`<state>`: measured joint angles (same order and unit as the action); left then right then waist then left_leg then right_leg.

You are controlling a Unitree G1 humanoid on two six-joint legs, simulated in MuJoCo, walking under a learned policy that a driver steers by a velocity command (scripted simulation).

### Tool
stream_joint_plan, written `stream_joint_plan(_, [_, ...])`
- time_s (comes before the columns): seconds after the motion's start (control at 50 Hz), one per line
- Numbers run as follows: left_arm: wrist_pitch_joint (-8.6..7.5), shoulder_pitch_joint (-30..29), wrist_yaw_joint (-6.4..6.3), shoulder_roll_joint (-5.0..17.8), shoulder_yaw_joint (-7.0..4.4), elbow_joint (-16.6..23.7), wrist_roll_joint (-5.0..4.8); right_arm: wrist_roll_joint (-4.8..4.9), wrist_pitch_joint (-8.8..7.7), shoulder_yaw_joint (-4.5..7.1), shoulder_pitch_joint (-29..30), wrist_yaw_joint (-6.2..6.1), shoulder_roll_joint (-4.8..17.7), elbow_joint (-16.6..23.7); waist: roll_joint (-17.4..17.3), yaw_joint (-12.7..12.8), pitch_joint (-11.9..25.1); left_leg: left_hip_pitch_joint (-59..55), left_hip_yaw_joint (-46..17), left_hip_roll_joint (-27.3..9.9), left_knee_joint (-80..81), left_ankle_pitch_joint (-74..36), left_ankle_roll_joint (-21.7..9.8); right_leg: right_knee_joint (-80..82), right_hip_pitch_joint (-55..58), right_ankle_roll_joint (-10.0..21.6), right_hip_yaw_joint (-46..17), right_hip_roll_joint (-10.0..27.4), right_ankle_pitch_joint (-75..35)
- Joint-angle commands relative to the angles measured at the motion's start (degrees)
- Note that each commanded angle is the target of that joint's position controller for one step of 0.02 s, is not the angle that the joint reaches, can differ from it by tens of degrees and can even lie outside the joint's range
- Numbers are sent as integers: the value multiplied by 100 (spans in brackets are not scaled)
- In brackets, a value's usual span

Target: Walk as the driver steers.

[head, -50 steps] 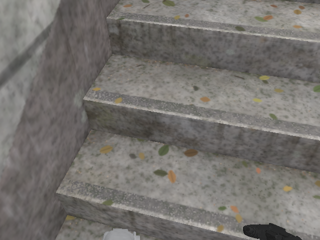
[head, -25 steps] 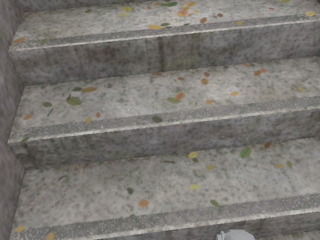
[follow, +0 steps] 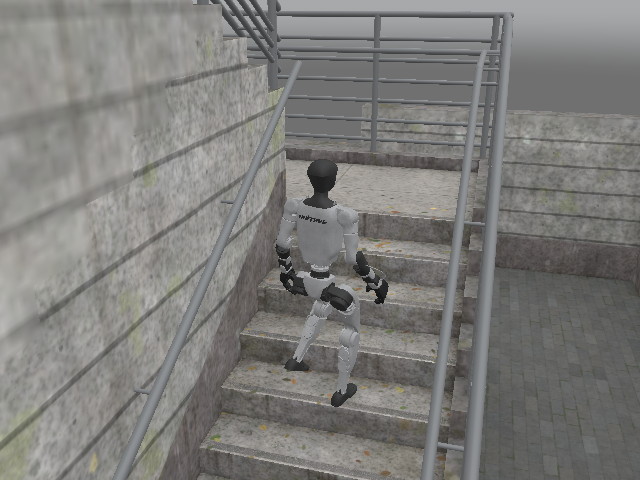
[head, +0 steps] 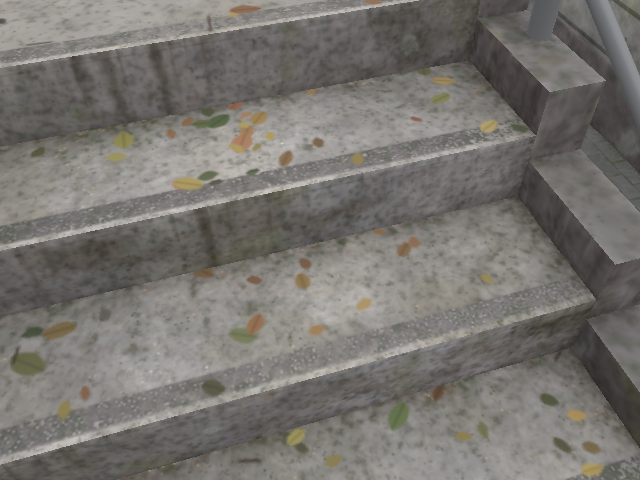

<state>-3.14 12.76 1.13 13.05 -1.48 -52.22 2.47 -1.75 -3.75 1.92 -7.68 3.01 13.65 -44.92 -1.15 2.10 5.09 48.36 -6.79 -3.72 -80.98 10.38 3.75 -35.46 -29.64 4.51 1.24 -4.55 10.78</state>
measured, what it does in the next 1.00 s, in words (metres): climbs: left foot, then left foot 0.16 m higher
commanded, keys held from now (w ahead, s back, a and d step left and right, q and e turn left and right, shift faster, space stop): no key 0.36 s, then w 0.64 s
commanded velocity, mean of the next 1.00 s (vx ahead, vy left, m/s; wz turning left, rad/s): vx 0.22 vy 0.00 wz -0.07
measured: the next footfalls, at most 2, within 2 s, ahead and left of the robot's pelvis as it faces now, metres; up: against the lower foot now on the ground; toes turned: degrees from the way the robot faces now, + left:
left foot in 0.14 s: +0.09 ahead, +0.16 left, +0.00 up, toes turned -1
left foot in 0.98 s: +0.41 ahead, +0.16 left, +0.16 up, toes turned +4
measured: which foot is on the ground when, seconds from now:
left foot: up 0.00-0.12, down 0.14-0.62, up 0.64-0.96, down 0.98-1.00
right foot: down 0.00-1.00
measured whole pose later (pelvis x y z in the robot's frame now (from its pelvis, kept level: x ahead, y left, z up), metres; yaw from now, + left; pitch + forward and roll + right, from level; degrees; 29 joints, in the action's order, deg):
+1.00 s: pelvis +0.26 +0.07 +0.05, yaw -1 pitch +4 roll +1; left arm -5.5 29.4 -1.2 10.0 -1.8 -60.5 -0.8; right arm -0.6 -1.7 -4.6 3.2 -0.8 2.1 -33.4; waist 1.9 3.0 2.7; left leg 50.3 8.2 -0.9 -73.1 27.5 -6.5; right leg -22.3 -0.4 3.4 1.2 3.5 6.0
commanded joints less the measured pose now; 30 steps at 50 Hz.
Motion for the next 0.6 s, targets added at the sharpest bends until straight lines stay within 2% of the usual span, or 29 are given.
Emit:
stream_joint_plan(0.02, [-349,-1734,-41,979,-198,1166,-33,14,-95,56,-749,4,386,187,318,-639,181,-2686,571,127,1190,-8,212,1712,-986,689,-747,897,-395])
stream_joint_plan(0.04, [-326,-1672,8,822,-161,1107,-42,4,-150,24,-835,-4,334,185,390,-614,19,-2661,410,36,1736,64,242,1538,-579,711,-1013,1098,-257])
stream_joint_plan(0.06, [-305,-1517,54,678,-116,1042,-100,40,-162,-12,-814,0,277,239,439,-510,-115,-2543,297,-50,2381,254,278,1316,-131,755,-1246,1275,-177])
stream_joint_plan(0.08, [-265,-1290,80,609,-118,1016,-142,164,-168,-33,-761,-20,283,378,528,-347,-178,-2547,222,-126,3107,488,308,1190,292,902,-1541,1484,-168])
stream_joint_plan(0.1, [-235,-1230,99,491,-73,945,-177,212,-173,-44,-634,-38,205,512,531,-285,-215,-2677,206,-173,3843,462,285,1002,527,1005,-1768,1652,-368])
stream_joint_plan(0.12, [-172,-1206,134,305,26,866,-315,313,-197,-27,-745,-25,167,582,290,-424,-223,-3165,333,-133,4822,182,203,729,514,970,-1876,1677,-370])
stream_joint_plan(0.14, [-121,-839,267,40,133,694,-394,359,-214,-54,-633,30,102,575,155,-400,-124,-3511,392,-100,5406,-297,-10,619,571,651,-1819,1486,-12])
stream_joint_plan(0.16, [-113,37,335,52,66,536,-417,423,-248,-60,-323,100,422,774,-216,234,129,-3909,-239,-448,5194,-1820,-745,468,517,122,-1274,920,591])
stream_joint_plan(0.18, [-129,268,381,37,83,430,-299,399,-265,-124,412,297,272,927,-358,568,149,-3482,-533,-535,5421,-861,-1085,581,734,-290,-544,569,698])
stream_joint_plan(0.2, [-106,-547,440,217,51,609,-145,414,-173,-129,275,434,86,758,-146,233,-7,-2777,-378,-231,5712,1231,-758,692,1302,-382,-450,590,751])
stream_joint_plan(0.22, [-74,-1058,445,334,-2,752,-86,396,-184,-83,116,454,171,712,-61,54,-256,-2680,-221,-97,5848,1465,-582,707,1262,-335,-526,592,829])
stream_joint_plan(0.24, [-62,-1193,423,425,-40,757,-80,352,-205,-56,140,425,225,723,-141,-20,-286,-2998,-231,-88,5830,1266,-554,750,1035,-292,-558,579,806])
stream_joint_plan(0.26, [-52,-1286,371,437,-48,794,-147,297,-204,-60,134,401,250,694,-154,-72,-298,-3236,-201,-110,5761,1098,-511,823,923,-258,-565,602,623])
stream_joint_plan(0.3, [-76,-1505,308,349,-37,874,-198,248,-211,-82,-8,335,171,642,-33,-213,-130,-3540,-71,-119,5659,564,-547,795,1008,-176,-590,693,149])
stream_joint_plan(0.34, [-90,-1488,293,287,-45,876,-200,248,-190,-112,-136,324,55,599,-25,-224,-61,-3749,29,-97,5571,-24,-571,759,1043,-120,-610,726,-119])
stream_joint_plan(0.36, [-106,-1390,288,291,-65,823,-238,276,-173,-107,-88,324,42,613,-30,-226,-10,-3846,88,-55,5461,-257,-569,758,1042,-94,-641,754,-300])
stream_joint_plan(0.38, [-89,-1271,302,250,-72,746,-246,278,-145,-140,-198,338,-59,550,20,-240,12,-3889,92,-59,5537,-63,-563,829,1092,-95,-660,758,-166])
stream_joint_plan(0.4, [-62,-1209,309,230,-88,700,-235,270,-123,-129,-316,339,-51,482,12,-260,-132,-3871,49,-77,5665,384,-586,883,1033,-86,-656,737,90])
stream_joint_plan(0.42, [-33,-1208,293,264,-117,691,-215,233,-114,-67,-414,298,69,438,-54,-315,-248,-3918,-29,-110,5791,905,-666,845,891,-47,-612,676,380])
stream_joint_plan(0.44, [28,-600,0,107,-120,726,-84,90,-71,163,-682,-430,685,387,-297,-210,176,-4003,-332,-347,6013,271,-927,318,1305,-222,-174,287,554])
stream_joint_plan(0.46, [64,-542,-133,31,-93,720,-9,78,-42,174,-588,-679,766,344,-496,-144,-22,-4102,-684,-558,6063,351,-1120,35,920,-306,-9,202,896])
stream_joint_plan(0.48, [77,-553,-165,-3,-84,810,51,97,-14,180,-516,-751,735,383,-576,-160,-160,-4156,-893,-743,6124,639,-1255,-98,631,-313,76,207,1040])
stream_joint_plan(0.5, [68,-578,-157,-3,-91,859,75,130,1,184,-518,-755,677,395,-619,-198,-282,-4110,-1006,-845,6153,926,-1377,-156,503,-292,140,232,1165])
stream_joint_plan(0.52, [73,-590,-137,-97,-68,919,58,237,-24,167,-754,-714,566,306,-708,-246,-523,-3954,-1013,-893,6189,982,-1476,-265,443,-298,172,254,1247])
stream_joint_plan(0.54, [76,-393,-187,-60,-88,825,27,174,28,177,-758,-715,550,256,-838,-203,-637,-3823,-843,-848,6061,938,-1495,-169,526,-263,240,290,1384])
stream_joint_plan(0.56, [42,-56,-231,-66,-80,726,25,211,59,159,-669,-715,474,323,-539,-97,-716,-3461,-614,-699,5798,566,-1476,238,1003,-186,104,274,1292])
stream_joint_plan(0.58, [-1,409,-253,81,-125,595,37,230,75,134,-385,-707,388,420,-229,134,-738,-3157,-218,-406,5166,230,-1360,617,1402,-46,-317,366,1105])
stream_joint_plan(0.6, [-77,675,-257,528,-265,476,33,294,66,94,-223,-623,131,622,796,48,-716,-2509,460,97,4073,261,-1194,1139,1839,240,-1466,876,890])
